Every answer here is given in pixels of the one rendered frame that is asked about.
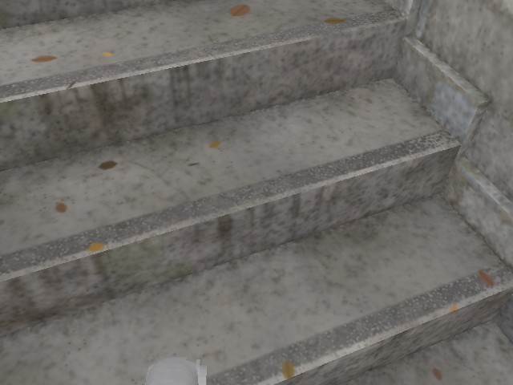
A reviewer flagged robot left thigh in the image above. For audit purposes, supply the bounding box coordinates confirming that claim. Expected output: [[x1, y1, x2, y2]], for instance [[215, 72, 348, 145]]
[[146, 357, 207, 385]]

